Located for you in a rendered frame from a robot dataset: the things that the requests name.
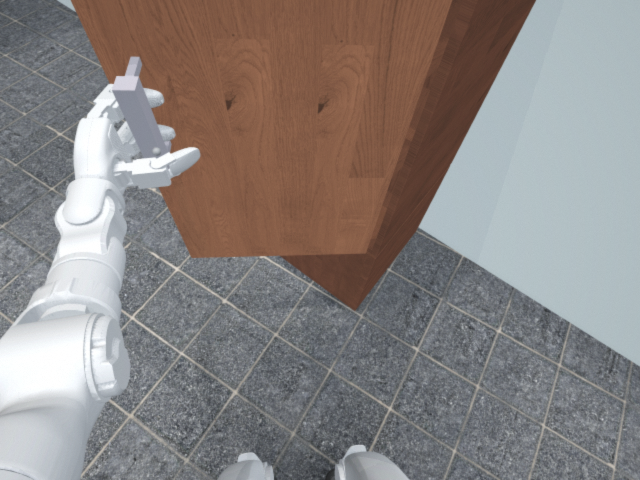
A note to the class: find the cupboard door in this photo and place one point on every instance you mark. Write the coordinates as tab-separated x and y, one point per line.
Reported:
299	109

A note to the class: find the robot shin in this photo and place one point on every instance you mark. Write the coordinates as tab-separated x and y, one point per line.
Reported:
248	456
354	449

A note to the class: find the handle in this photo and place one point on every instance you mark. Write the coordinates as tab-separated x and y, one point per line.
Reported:
133	102

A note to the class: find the right robot shin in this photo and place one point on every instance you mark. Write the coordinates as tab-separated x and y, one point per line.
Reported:
354	449

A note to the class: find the left robot hand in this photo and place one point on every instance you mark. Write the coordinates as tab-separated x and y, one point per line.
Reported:
98	147

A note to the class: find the left robot shin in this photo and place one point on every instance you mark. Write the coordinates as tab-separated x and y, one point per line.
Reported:
248	456

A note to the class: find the robot left forearm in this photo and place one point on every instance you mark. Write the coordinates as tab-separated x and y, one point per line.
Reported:
87	272

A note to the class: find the robot left upper arm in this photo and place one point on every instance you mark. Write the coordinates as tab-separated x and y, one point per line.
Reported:
55	377

